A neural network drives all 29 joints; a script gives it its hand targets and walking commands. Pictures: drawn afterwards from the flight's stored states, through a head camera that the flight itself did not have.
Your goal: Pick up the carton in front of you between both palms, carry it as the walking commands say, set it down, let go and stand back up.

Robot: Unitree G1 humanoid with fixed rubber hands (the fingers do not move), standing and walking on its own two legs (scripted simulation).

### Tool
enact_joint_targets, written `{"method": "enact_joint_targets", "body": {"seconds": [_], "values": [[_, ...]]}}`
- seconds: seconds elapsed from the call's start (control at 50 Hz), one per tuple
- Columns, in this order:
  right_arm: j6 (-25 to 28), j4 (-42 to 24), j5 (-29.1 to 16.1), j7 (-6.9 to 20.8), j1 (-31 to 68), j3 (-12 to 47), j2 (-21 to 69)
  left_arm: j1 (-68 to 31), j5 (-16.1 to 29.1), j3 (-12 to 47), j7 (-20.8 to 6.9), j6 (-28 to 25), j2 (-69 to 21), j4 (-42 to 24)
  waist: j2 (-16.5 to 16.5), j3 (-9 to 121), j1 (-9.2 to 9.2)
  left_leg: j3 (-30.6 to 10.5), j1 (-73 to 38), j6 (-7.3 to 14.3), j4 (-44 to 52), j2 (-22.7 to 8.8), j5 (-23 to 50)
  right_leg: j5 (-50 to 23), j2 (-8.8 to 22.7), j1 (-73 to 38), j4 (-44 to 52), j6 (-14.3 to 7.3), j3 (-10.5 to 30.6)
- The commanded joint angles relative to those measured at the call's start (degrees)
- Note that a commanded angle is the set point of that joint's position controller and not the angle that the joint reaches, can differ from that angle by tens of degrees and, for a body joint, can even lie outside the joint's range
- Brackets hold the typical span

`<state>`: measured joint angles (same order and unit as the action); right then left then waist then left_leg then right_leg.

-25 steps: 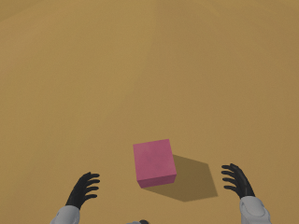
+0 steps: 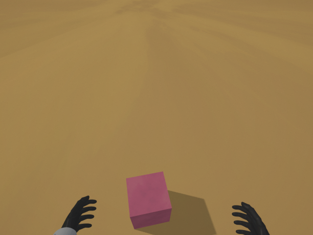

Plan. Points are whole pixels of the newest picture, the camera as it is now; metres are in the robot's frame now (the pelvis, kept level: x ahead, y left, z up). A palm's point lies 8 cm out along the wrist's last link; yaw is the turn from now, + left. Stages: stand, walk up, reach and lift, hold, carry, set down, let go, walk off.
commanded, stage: let go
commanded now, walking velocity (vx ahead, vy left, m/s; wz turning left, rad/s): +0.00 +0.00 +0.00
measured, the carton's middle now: (148, 200) +0.43 +0.07 -0.65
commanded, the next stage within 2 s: stand in 0.12 s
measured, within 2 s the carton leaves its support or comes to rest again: neither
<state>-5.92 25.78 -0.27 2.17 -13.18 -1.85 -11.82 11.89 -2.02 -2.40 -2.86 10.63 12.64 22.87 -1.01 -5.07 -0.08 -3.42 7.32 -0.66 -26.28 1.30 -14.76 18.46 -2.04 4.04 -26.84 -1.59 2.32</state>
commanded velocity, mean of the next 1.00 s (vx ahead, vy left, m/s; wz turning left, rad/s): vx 0.00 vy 0.00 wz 0.00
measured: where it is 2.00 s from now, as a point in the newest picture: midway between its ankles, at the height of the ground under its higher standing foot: outside the picture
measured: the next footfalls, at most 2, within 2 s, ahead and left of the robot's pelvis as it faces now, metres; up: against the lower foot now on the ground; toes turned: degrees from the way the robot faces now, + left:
none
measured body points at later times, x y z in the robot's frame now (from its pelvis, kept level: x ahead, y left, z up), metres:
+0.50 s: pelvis +0.00 +0.03 +0.00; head +0.00 +0.05 +0.45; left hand +0.14 +0.31 -0.11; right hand +0.13 -0.26 -0.08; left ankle +0.00 +0.13 -0.74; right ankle -0.04 -0.10 -0.74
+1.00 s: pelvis -0.02 +0.04 +0.00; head -0.02 +0.05 +0.45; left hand +0.10 +0.32 -0.12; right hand +0.10 -0.25 -0.10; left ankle +0.00 +0.13 -0.74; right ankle -0.04 -0.10 -0.74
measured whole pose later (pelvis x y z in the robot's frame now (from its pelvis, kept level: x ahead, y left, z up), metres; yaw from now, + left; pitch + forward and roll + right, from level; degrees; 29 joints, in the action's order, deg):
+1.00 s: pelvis -0.02 +0.04 +0.00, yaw -1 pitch -3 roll +0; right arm 1.2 48.2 0.7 -1.4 -10.6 -3.3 -16.9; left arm 13.6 -0.7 -2.1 2.0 -0.9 18.5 45.8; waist -1.4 -1.9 0.3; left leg -1.5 10.8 2.1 -28.0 2.6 -14.1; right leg 16.5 -0.3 6.6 -26.1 1.4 3.5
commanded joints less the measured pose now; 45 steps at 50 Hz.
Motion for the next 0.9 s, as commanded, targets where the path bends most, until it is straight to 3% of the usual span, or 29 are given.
{"method": "enact_joint_targets", "body": {"seconds": [0.0, 0.1, 0.12, 0.18, 0.24, 0.4, 0.88], "values": [[1.43, -4.93, -0.3, -0.87, 2.17, -1.08, -4.71, -2.22, 0.45, -1.53, 1.42, 0.76, 6.73, -6.01, -1.42, 5.06, -0.31, 3.34, -2.29, 0.05, 0.48, 3.43, 10.6, -23.09, 1.62, 3.36, 3.35, 3.22, 0.24], [0.88, -4.53, -0.13, -0.83, 1.99, -1.26, -5.71, -2.02, 1.54, -0.69, 2.02, 1.67, 6.1, -6.5, -0.58, 4.26, -0.09, 2.55, -2.59, -0.09, 0.59, 2.82, 12.25, -19.89, 0.67, 4.71, 3.55, 2.4, -0.99], [3.11, 4.48, 1.74, -2.14, 3.07, -3.69, -11.39, -3.5, 2.57, -2.84, 2.75, -3.07, 10.65, 2.1, -5.68, 5.15, -0.2, 1.22, 2.27, 0.45, -1.32, -2.25, 12.6, -12.39, 2.55, 6.93, 2.45, 3.12, -0.95], [5.97, 6.6, 2.11, -2.82, 2.93, -4.09, -10.76, -2.61, 1.49, -2.97, 2.9, -8.24, 9.25, 4.81, -0.48, 4.9, 0.5, -1.57, 3.82, 1.29, 0.26, -3.19, 7.06, -5.35, 3.06, 7.46, 2.83, 2.38, 1.47], [7.07, 7.93, 1.83, -2.97, 4.59, -4.36, -10.62, -2.52, 1.08, -3.12, 2.98, -10.1, 9.44, 7.02, 2.71, 4.94, 0.39, -3.0, 5.49, 1.56, 1.74, -3.96, 6.18, -7.03, 3.15, 6.13, 1.98, 2.21, 2.03], [7.92, 11.65, 1.67, -3.61, 3.85, -4.74, -11.79, -0.74, 0.94, -2.91, 4.09, -11.66, 10.8, 11.45, 3.19, 6.77, 0.57, -3.59, 2.34, 1.74, 0.6, -4.86, 15.4, -11.55, 3.76, 4.88, 1.8, 2.33, 2.83], [7.84, 18.25, 1.02, -3.76, 3.95, -3.54, -13.3, 0.85, 1.35, -1.59, 5.08, -12.24, 12.93, 18.69, 1.4, 4.22, 0.45, -4.81, 2.75, 1.95, 3.38, -5.49, 10.25, -9.88, 5.58, 5.12, 3.9, 2.05, 4.25]]}}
